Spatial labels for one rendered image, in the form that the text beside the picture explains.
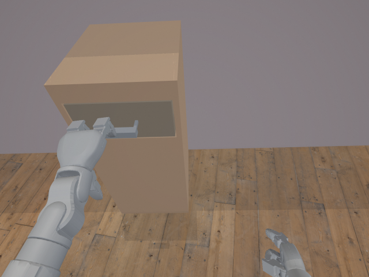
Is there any drawer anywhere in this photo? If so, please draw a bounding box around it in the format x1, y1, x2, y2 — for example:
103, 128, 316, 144
64, 100, 176, 137

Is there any right robot hand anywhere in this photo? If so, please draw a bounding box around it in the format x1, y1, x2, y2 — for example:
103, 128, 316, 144
262, 229, 306, 277

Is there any cabinet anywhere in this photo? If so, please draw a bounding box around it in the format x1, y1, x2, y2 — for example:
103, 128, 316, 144
44, 20, 189, 214

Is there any left robot hand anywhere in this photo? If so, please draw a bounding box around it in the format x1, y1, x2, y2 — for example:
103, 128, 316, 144
57, 117, 116, 200

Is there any left robot forearm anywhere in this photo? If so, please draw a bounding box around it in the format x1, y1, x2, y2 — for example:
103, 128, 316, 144
1, 166, 93, 277

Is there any handle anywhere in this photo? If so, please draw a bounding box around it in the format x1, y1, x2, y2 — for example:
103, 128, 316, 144
105, 120, 138, 139

